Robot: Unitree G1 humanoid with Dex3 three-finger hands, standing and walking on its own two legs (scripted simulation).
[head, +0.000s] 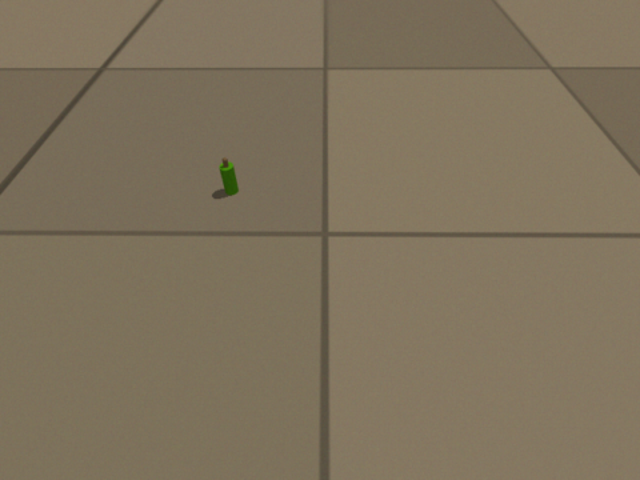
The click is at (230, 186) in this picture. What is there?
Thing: necked bottle
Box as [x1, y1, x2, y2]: [219, 158, 238, 194]
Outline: 223,158 223,162 220,164 219,167 225,191 228,194 234,194 238,190 233,166 230,162 227,161 226,158
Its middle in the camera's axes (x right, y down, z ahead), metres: -0.42 -0.29 +1.82
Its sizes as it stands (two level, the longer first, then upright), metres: 0.064 0.064 0.196
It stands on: the floor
